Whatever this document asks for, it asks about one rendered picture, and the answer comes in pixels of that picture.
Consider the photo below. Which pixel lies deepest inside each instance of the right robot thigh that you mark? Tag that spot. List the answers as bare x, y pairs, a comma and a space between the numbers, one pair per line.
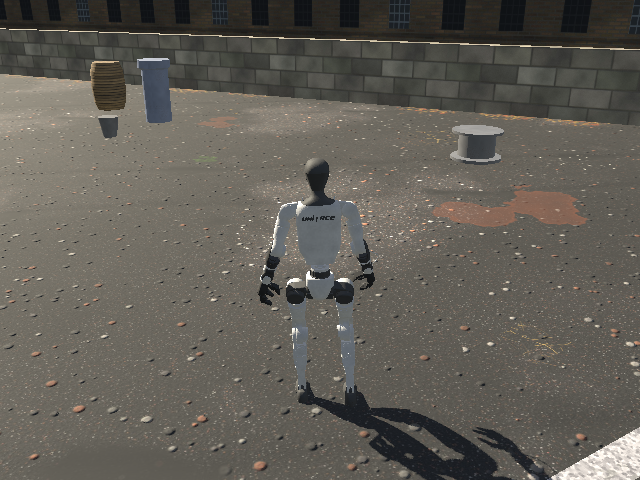
344, 298

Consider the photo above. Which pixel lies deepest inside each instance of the right robot forearm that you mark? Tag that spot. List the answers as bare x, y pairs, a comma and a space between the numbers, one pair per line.
365, 260

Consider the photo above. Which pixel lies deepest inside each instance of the robot right hand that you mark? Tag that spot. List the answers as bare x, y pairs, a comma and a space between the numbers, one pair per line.
360, 275

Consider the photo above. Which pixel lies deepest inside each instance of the right robot shin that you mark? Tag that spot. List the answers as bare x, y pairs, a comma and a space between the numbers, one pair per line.
348, 359

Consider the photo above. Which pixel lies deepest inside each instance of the robot left upper arm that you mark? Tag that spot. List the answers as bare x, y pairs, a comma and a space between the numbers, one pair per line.
286, 212

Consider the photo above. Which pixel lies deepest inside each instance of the robot left hand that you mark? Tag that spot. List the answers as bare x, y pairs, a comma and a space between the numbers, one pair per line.
263, 289

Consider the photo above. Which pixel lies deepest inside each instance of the robot right upper arm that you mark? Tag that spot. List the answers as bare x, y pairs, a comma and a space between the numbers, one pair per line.
350, 211

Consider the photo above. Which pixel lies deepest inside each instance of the left robot forearm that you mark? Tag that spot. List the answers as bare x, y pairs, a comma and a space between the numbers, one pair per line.
269, 267

